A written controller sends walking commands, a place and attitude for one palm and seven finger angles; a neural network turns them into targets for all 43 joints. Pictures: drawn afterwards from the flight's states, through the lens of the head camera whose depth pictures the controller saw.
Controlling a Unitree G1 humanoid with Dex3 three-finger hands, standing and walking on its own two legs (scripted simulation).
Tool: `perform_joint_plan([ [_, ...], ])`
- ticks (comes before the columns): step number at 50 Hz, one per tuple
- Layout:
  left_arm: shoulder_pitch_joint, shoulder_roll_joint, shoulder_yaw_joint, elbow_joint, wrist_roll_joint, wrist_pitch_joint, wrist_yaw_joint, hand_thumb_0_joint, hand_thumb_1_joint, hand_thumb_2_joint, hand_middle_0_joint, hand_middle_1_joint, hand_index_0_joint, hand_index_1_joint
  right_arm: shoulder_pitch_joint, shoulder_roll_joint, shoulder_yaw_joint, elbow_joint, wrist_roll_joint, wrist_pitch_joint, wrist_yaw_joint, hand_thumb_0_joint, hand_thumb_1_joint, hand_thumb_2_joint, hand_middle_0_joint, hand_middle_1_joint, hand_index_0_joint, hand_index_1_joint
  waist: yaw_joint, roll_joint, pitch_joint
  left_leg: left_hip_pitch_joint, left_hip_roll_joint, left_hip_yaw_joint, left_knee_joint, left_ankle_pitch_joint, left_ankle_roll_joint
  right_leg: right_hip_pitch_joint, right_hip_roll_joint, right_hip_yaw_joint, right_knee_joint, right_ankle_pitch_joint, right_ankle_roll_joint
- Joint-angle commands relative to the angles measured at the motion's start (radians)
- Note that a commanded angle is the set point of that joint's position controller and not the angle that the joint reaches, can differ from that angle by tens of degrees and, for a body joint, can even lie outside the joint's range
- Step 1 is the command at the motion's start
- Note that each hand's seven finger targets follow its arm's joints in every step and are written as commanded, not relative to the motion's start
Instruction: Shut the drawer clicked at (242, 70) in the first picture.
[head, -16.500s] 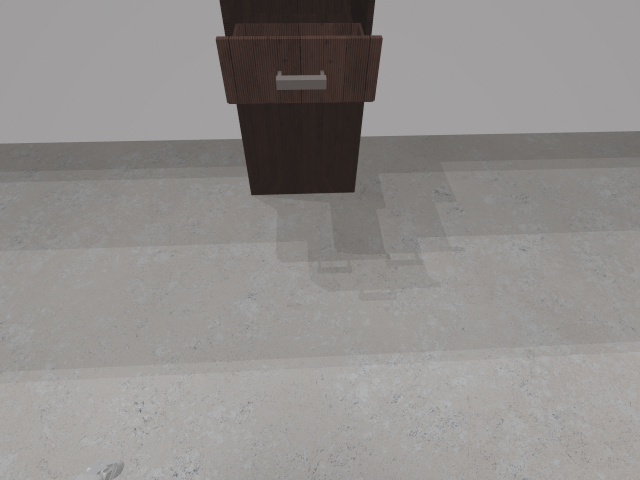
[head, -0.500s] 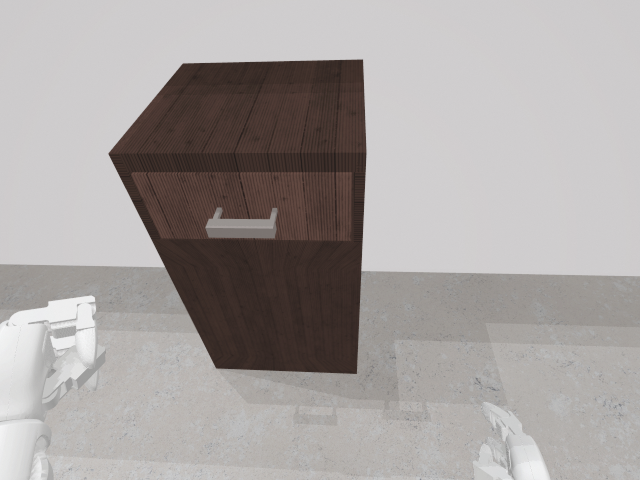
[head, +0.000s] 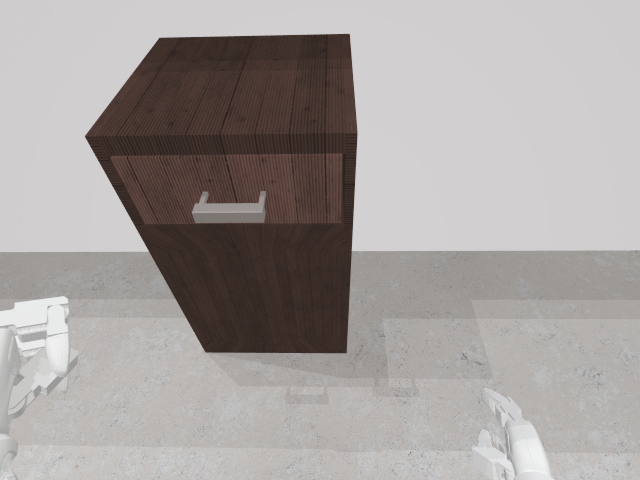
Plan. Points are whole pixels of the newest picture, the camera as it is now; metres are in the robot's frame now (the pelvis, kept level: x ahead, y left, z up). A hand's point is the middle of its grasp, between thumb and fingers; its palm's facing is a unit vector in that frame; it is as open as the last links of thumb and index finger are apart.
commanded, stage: step back with the hand held close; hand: left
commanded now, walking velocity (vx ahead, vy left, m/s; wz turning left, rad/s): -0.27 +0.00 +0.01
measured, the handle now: (231, 204) +0.60 +0.23 -0.04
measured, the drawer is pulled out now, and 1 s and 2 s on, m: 0.00 0.00 0.00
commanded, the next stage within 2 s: stop stepping back and stand still in 1.34 s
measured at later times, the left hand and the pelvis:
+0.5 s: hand (2, 446) +0.12 +0.26 +0.15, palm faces +0.34 -0.80 -0.50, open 3.3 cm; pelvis -0.07 +0.02 -0.01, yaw +1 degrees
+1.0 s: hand out of the picture +0.06 +0.26 +0.16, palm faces +0.34 -0.82 -0.47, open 3.3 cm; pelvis -0.13 +0.03 -0.02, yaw +2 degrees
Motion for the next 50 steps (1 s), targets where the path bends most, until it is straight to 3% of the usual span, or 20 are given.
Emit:
perform_joint_plan([
  [1,0.067,0.18,0.126,-0.217,-0.005,-0.063,0.018,0.0,0.9,0.9,-1.4,-1.6,-1.4,-1.6,-0.098,-0.099,-0.051,-0.176,0.009,-0.007,-0.011,0.0,-0.9,-0.9,0.2,0.3,0.2,0.3,-0.009,-0.042,-0.164,0.127,0.025,-0.047,-0.024,0.397,0.042,-0.052,-0.049,0.04,-0.012,0.404,0.022],
  [4,0.072,0.203,0.143,-0.268,-0.008,-0.066,0.025,0.0,0.9,0.9,-1.4,-1.6,-1.4,-1.6,-0.09,-0.104,-0.059,-0.192,0.013,0.004,-0.013,0.0,-0.9,-0.9,0.2,0.3,0.2,0.3,-0.01,-0.041,-0.194,0.102,0.034,-0.058,-0.022,0.432,0.04,-0.036,-0.039,0.037,0.023,0.407,0.024],
  [6,0.094,0.215,0.157,-0.291,-0.01,-0.07,0.031,0.0,0.9,0.9,-1.4,-1.6,-1.4,-1.6,-0.09,-0.105,-0.06,-0.201,0.013,0.003,-0.017,0.0,-0.9,-0.9,0.2,0.3,0.2,0.3,-0.004,0.001,-0.209,0.087,0.04,-0.064,-0.026,0.455,0.04,-0.029,-0.031,0.033,0.051,0.396,0.024],
  [9,0.111,0.206,0.151,-0.305,-0.008,-0.073,0.036,0.0,0.9,0.9,-1.4,-1.6,-1.4,-1.6,-0.08,-0.108,-0.064,-0.204,0.015,-0.004,-0.015,0.0,-0.9,-0.9,0.2,0.3,0.2,0.3,-0.007,0.026,-0.203,0.036,0.055,-0.078,-0.046,0.393,0.044,-0.032,-0.018,0.031,0.083,0.323,0.026],
  [17,0.099,0.196,0.158,-0.29,0.007,-0.107,0.051,0.0,0.9,0.9,-1.4,-1.6,-1.4,-1.6,-0.078,-0.114,-0.065,-0.199,0.015,-0.041,-0.021,0.0,-0.9,-0.9,0.2,0.3,0.2,0.3,-0.023,0.005,-0.111,-0.244,0.071,-0.132,-0.128,-0.126,0.064,0.005,-0.015,0.067,0.104,0.121,0.02],
  [21,0.09,0.196,0.162,-0.312,0.017,-0.129,0.057,0.0,0.9,0.9,-1.4,-1.6,-1.4,-1.6,-0.072,-0.115,-0.064,-0.197,0.013,-0.065,-0.025,0.0,-0.9,-0.9,0.2,0.3,0.2,0.3,-0.027,0.013,-0.101,-0.318,0.074,-0.155,-0.134,-0.266,0.068,0.005,-0.012,0.079,0.104,0.022,0.018],
  [25,0.053,0.211,0.172,-0.333,0.024,-0.143,0.064,0.0,0.9,0.9,-1.4,-1.6,-1.4,-1.6,-0.06,-0.121,-0.068,-0.183,0.004,-0.083,-0.027,0.0,-0.9,-0.9,0.2,0.3,0.2,0.3,-0.032,-0.007,-0.085,-0.298,0.057,-0.152,-0.087,-0.304,0.055,-0.081,-0.026,0.11,0.034,-0.132,0.005],
  [29,0.045,0.201,0.149,-0.32,0.019,-0.154,0.076,0.0,0.9,0.9,-1.4,-1.6,-1.4,-1.6,-0.04,-0.111,-0.066,-0.152,0.001,-0.091,-0.028,0.0,-0.9,-0.9,0.2,0.3,0.2,0.3,-0.042,-0.06,-0.082,-0.127,0.012,-0.115,0.046,-0.214,0.024,-0.281,-0.076,0.139,-0.073,-0.231,-0.02],
  [31,0.037,0.196,0.14,-0.32,0.018,-0.154,0.082,0.0,0.9,0.9,-1.4,-1.6,-1.4,-1.6,-0.042,-0.107,-0.063,-0.138,0.0,-0.091,-0.03,0.0,-0.9,-0.9,0.2,0.3,0.2,0.3,-0.047,-0.053,-0.078,-0.081,0.01,-0.119,0.063,-0.187,0.018,-0.333,-0.085,0.13,-0.079,-0.223,-0.024],
  [34,0.025,0.203,0.147,-0.321,0.021,-0.16,0.083,0.0,0.9,0.9,-1.4,-1.6,-1.4,-1.6,-0.06,-0.116,-0.061,-0.141,0.0,-0.09,-0.032,0.0,-0.9,-0.9,0.2,0.3,0.2,0.3,-0.044,0.01,-0.06,-0.195,0.054,-0.186,-0.065,-0.263,0.039,-0.241,-0.023,0.087,-0.004,-0.189,0.003],
  [36,0.042,0.208,0.18,-0.33,0.038,-0.169,0.078,0.0,0.9,0.9,-1.4,-1.6,-1.4,-1.6,-0.082,-0.131,-0.063,-0.152,-0.003,-0.1,-0.035,0.0,-0.9,-0.9,0.2,0.3,0.2,0.3,-0.032,0.158,-0.083,-0.44,0.165,-0.316,-0.288,-0.473,0.091,0.018,0.068,0.046,0.247,-0.08,0.025],
  [37,0.05,0.21,0.192,-0.33,0.045,-0.172,0.073,0.0,0.9,0.9,-1.4,-1.6,-1.4,-1.6,-0.089,-0.129,-0.068,-0.162,-0.003,-0.103,-0.034,0.0,-0.9,-0.9,0.2,0.3,0.2,0.3,-0.019,0.186,-0.104,-0.517,0.21,-0.358,-0.327,-0.518,0.117,0.101,0.094,0.044,0.359,-0.029,0.024],
  [40,0.1,0.23,0.228,-0.325,0.04,-0.177,0.062,0.0,0.9,0.9,-1.4,-1.6,-1.4,-1.6,-0.086,-0.118,-0.078,-0.167,-0.005,-0.115,-0.02,0.0,-0.9,-0.9,0.2,0.3,0.2,0.3,-0.012,0.134,-0.139,-0.491,0.21,-0.325,-0.245,-0.409,0.129,0.092,0.09,0.082,0.344,-0.05,0.009],
  [43,0.115,0.216,0.199,-0.35,0.012,-0.19,0.045,0.0,0.9,0.9,-1.4,-1.6,-1.4,-1.6,-0.072,-0.112,-0.072,-0.138,-0.013,-0.121,-0.003,0.0,-0.9,-0.9,0.2,0.3,0.2,0.3,-0.021,0.112,-0.115,-0.359,0.145,-0.258,-0.173,-0.288,0.08,-0.024,0.058,0.113,0.135,-0.065,-0.019],
  [45,0.066,0.238,0.197,-0.381,-0.002,-0.211,0.052,0.0,0.9,0.9,-1.4,-1.6,-1.4,-1.6,-0.044,-0.083,-0.066,-0.099,-0.012,-0.113,0.006,0.0,-0.9,-0.9,0.2,0.3,0.2,0.3,-0.039,0.008,-0.191,-0.053,0.057,-0.128,-0.001,0.05,0.016,-0.205,-0.056,0.223,-0.005,0.152,-0.037],
  [46,0.049,0.218,0.16,-0.37,-0.003,-0.215,0.053,0.0,0.9,0.9,-1.4,-1.6,-1.4,-1.6,-0.034,-0.072,-0.068,-0.094,0.0,-0.112,0.004,0.0,-0.9,-0.9,0.2,0.3,0.2,0.3,-0.046,-0.086,-0.243,0.055,0.011,-0.06,0.07,0.14,0.001,-0.239,-0.08,0.211,-0.025,0.313,-0.004],
  [47,0.046,0.235,0.164,-0.356,-0.002,-0.213,0.055,0.0,0.9,0.9,-1.4,-1.6,-1.4,-1.6,-0.04,-0.089,-0.076,-0.095,0.012,-0.11,0.001,0.0,-0.9,-0.9,0.2,0.3,0.2,0.3,-0.048,-0.154,-0.265,0.128,0.0,-0.046,0.131,0.142,0.006,-0.29,-0.095,0.205,-0.041,0.354,0.022],
  [48,0.042,0.241,0.163,-0.349,-0.003,-0.21,0.057,0.0,0.9,0.9,-1.4,-1.6,-1.4,-1.6,-0.052,-0.095,-0.079,-0.1,0.016,-0.108,-0.005,0.0,-0.9,-0.9,0.2,0.3,0.2,0.3,-0.049,-0.153,-0.249,0.144,-0.004,-0.05,0.146,0.109,0.008,-0.325,-0.105,0.192,-0.053,0.299,0.017],
  [50,0.056,0.252,0.177,-0.32,-0.004,-0.204,0.058,0.0,0.9,0.9,-1.4,-1.6,-1.4,-1.6,-0.071,-0.096,-0.075,-0.1,0.008,-0.101,-0.013,0.0,-0.9,-0.9,0.2,0.3,0.2,0.3,-0.054,-0.073,-0.185,0.145,0.009,-0.083,0.12,0.089,0.004,-0.392,-0.085,0.175,-0.055,0.162,-0.012],
])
